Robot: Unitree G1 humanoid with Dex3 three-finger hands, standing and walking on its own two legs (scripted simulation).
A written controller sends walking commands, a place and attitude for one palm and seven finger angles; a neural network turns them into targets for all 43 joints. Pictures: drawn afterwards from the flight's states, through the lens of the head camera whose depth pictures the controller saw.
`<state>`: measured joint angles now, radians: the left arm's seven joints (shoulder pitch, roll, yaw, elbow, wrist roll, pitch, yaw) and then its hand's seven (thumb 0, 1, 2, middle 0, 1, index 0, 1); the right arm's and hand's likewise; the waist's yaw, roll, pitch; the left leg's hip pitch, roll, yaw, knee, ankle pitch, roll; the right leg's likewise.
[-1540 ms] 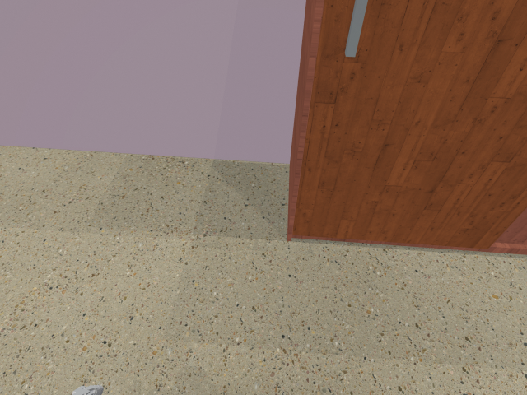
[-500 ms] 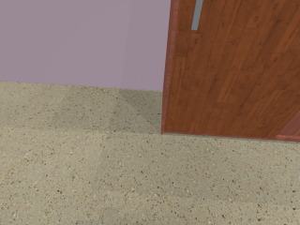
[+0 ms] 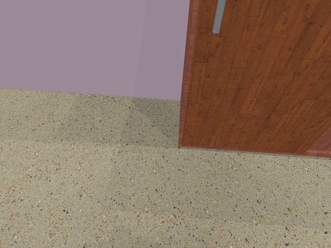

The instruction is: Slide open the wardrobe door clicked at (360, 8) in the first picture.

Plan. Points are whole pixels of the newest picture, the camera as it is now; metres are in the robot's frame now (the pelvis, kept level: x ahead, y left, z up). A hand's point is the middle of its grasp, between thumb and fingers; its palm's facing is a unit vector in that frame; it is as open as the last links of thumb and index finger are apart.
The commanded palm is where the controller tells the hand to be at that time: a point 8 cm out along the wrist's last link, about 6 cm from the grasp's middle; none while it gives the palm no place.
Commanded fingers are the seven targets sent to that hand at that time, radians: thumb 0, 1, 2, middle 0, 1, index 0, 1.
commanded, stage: walk to a spot facing it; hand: left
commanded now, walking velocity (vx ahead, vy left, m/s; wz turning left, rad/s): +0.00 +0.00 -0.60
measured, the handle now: out of the picture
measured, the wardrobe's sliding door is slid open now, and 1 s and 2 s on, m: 0.00 0.00 0.00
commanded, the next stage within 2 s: none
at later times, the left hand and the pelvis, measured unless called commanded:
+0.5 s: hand out of the picture +0.06 +0.17 -0.18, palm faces -0.17 -0.95 -0.26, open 7.3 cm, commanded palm none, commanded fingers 0.00 0.90 0.90 -0.20 -0.30 -0.20 -0.30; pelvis -0.03 -0.02 -0.03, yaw -13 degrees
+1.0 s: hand out of the picture +0.14 +0.20 -0.18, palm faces -0.42 -0.88 -0.23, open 7.4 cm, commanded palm none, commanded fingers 0.00 0.90 0.90 -0.20 -0.30 -0.20 -0.30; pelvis -0.03 +0.04 -0.01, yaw -30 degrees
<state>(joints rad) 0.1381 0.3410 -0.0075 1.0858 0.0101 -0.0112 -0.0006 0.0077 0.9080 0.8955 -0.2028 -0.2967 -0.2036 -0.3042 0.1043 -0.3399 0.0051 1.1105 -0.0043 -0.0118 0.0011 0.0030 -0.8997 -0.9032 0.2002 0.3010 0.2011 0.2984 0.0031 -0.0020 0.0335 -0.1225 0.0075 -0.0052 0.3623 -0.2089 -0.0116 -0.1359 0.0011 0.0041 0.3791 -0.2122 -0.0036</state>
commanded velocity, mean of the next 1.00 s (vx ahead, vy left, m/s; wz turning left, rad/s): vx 0.00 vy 0.00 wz -0.60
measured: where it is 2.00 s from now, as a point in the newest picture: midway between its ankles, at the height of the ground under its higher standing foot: outside the picture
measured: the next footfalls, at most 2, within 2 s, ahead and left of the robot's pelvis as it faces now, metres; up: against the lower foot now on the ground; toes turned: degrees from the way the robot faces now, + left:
left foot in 0.92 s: +0.04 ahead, +0.12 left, +0.00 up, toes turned -27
right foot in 1.36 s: -0.11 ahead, -0.09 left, +0.00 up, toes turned -51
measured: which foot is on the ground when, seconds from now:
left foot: down 0.00-0.42, up 0.44-0.90, down 0.92-1.00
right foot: down 0.00-0.92, up 0.94-1.00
